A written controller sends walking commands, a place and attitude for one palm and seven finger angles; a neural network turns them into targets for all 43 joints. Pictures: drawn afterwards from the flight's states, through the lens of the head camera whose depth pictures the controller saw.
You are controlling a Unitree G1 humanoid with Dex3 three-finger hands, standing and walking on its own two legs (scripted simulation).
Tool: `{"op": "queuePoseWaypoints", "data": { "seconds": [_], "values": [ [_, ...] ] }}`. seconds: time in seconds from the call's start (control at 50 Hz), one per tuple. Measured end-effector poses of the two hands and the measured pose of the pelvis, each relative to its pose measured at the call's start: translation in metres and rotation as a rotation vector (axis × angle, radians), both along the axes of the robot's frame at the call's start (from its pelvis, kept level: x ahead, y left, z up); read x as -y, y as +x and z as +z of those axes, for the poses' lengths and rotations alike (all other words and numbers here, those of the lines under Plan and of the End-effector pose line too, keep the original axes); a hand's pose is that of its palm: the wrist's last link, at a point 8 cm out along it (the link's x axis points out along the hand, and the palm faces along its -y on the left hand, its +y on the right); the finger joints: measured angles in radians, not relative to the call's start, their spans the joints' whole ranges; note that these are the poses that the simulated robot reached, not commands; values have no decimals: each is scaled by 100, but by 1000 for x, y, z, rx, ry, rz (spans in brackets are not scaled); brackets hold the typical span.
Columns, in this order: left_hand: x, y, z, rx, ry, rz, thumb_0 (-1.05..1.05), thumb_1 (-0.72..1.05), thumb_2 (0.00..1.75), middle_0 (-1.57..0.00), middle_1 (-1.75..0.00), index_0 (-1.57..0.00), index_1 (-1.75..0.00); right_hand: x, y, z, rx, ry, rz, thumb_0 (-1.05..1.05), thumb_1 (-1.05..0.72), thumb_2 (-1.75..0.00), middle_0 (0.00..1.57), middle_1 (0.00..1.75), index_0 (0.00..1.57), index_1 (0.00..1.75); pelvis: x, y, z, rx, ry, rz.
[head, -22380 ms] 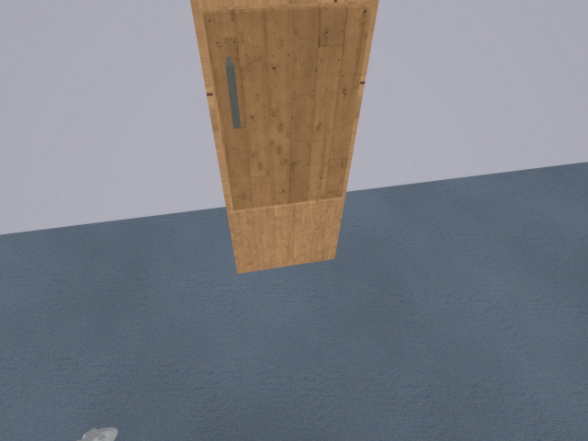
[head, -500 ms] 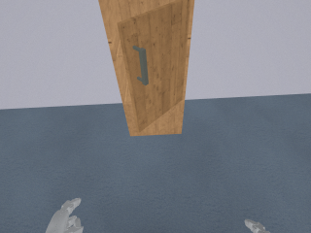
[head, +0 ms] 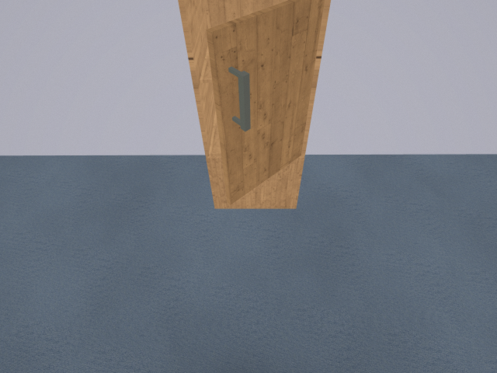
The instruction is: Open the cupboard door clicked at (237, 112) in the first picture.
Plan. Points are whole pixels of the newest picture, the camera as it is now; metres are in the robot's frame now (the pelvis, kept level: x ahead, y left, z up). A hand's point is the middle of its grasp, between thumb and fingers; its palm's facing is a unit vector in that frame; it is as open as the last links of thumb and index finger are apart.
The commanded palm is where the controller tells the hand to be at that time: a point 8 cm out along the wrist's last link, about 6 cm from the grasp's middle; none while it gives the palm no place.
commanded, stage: let the arm hang, fingers relaxed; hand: left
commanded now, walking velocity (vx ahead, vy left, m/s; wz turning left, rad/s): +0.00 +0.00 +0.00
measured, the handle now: (239, 100) +0.72 +0.07 +0.05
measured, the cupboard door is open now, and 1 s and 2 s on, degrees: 43 43 43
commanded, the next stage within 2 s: look to check the result in 0.40 s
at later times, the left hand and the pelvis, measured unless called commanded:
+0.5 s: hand out of the picture +0.08 +0.21 -0.16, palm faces -0.01 -0.96 -0.28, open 7.4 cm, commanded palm none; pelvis +0.02 -0.01 +0.00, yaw +0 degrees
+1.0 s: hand out of the picture +0.12 +0.22 -0.15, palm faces -0.02 -0.94 -0.33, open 7.4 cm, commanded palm none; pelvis +0.04 -0.02 +0.01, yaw +0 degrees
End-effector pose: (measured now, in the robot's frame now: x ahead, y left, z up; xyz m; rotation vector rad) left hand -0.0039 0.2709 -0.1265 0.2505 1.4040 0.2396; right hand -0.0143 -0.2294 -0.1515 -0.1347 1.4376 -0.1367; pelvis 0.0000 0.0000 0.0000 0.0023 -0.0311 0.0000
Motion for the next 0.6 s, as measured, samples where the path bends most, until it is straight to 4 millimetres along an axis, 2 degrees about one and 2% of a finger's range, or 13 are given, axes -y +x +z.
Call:
{"op": "queuePoseWaypoints", "data": {
  "seconds": [0.12,0.28,0.42,0.6],
  "values": [
    [5,32,1,76,-10,-25,1,91,90,-20,-30,-20,-30,4,20,0,49,-6,3,1,-90,-90,20,30,21,30,0,3,1,3,5,-2],
    [17,65,0,138,-38,-55,0,90,90,-20,-30,-21,-30,20,43,7,92,-45,11,1,-90,-90,20,30,21,30,2,10,2,7,6,-3],
    [20,77,0,133,-41,-67,0,90,90,-20,-30,-21,-30,34,57,13,98,-73,19,1,-90,-90,20,30,20,30,6,16,4,2,4,-5],
    [12,84,5,112,-11,-66,1,90,90,-20,-30,-21,-30,45,73,15,93,-87,32,1,-90,-90,20,30,20,30,10,26,6,-3,3,-5]
  ]
}}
